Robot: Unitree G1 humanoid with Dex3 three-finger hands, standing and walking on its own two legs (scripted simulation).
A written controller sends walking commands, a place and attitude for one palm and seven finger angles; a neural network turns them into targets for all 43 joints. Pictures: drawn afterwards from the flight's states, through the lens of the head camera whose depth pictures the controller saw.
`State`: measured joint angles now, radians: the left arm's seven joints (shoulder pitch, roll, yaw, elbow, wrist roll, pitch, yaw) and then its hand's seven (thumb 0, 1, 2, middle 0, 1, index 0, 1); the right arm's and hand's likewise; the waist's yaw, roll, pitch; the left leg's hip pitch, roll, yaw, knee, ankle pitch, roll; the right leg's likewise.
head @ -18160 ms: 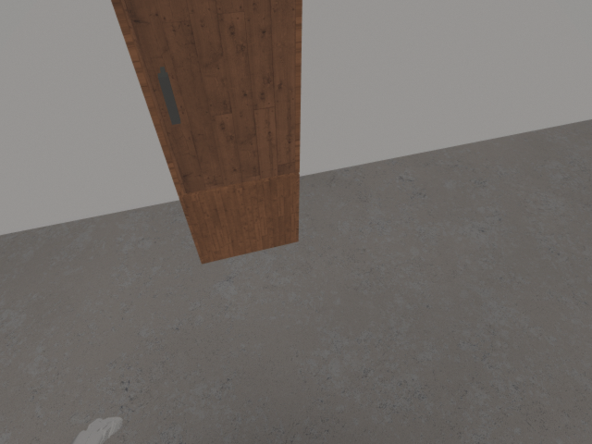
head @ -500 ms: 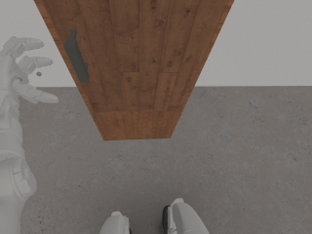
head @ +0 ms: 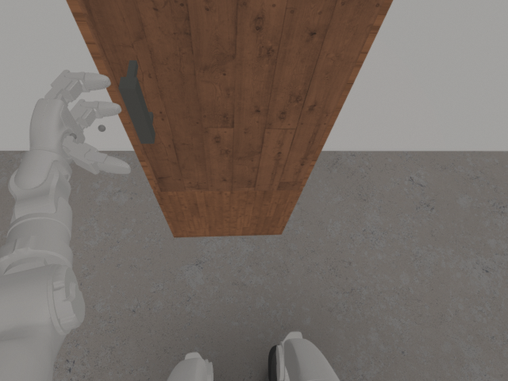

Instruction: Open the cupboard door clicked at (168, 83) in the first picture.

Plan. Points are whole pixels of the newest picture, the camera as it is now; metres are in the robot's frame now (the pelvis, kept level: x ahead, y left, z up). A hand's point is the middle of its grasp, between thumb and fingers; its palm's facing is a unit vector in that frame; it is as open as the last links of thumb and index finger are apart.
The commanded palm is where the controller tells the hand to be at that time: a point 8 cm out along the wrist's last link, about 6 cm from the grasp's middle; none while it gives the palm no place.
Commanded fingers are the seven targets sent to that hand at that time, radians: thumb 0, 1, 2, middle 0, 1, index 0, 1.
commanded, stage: slide the fingers in behind the handle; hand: left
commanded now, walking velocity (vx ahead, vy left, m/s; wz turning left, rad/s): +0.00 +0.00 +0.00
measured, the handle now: (140, 104) +0.53 +0.15 +0.07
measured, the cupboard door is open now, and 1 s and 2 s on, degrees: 0 0 0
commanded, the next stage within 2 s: close the thumb around the handle in 1.36 s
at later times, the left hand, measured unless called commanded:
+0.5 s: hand (131, 128) +0.48 +0.16 +0.07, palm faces -0.03 -1.00 -0.03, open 14.0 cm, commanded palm +0.45 +0.21 +0.07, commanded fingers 0.00 -0.50 0.30 -0.30 -1.20 -0.30 -1.20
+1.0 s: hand (148, 132) +0.48 +0.14 +0.07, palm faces -0.04 -1.00 -0.02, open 14.0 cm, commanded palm +0.45 +0.19 +0.07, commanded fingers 0.00 -0.50 0.30 -0.30 -1.20 -0.30 -1.20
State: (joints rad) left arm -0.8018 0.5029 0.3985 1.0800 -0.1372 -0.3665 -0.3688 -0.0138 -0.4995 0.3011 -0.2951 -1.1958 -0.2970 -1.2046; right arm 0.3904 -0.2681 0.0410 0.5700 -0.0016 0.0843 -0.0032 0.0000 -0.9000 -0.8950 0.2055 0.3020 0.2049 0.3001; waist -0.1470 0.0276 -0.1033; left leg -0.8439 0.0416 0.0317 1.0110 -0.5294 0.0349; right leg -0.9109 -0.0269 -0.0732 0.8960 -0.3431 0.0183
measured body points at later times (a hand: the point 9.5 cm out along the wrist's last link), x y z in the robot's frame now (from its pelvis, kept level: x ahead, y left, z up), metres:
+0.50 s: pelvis -0.01 -0.01 +0.00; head +0.12 -0.01 +0.43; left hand +0.48 +0.22 +0.07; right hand +0.02 -0.28 -0.11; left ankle -0.03 +0.09 -0.68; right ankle +0.04 -0.14 -0.68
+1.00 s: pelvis -0.02 -0.01 +0.00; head +0.11 -0.01 +0.43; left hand +0.47 +0.19 +0.07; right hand +0.02 -0.28 -0.12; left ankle -0.03 +0.09 -0.68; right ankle +0.04 -0.14 -0.68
